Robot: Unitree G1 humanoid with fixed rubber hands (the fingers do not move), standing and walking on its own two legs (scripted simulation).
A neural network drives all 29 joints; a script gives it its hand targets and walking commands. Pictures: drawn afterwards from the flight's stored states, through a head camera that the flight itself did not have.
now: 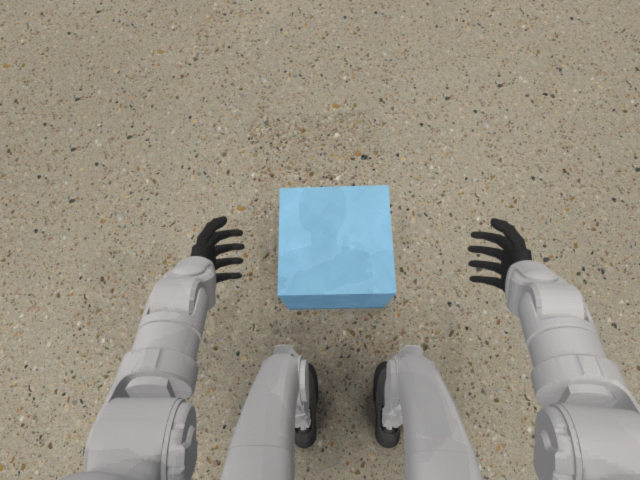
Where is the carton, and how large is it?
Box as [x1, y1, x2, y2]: [277, 185, 395, 309]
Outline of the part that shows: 388,185 280,188 277,295 289,309 383,307 394,295 395,279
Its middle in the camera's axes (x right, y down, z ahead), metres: +0.04 +0.03 +1.00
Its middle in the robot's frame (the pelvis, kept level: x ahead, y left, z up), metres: +0.51 +0.02 -0.55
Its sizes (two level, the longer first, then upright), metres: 0.263 0.262 0.241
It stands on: the floor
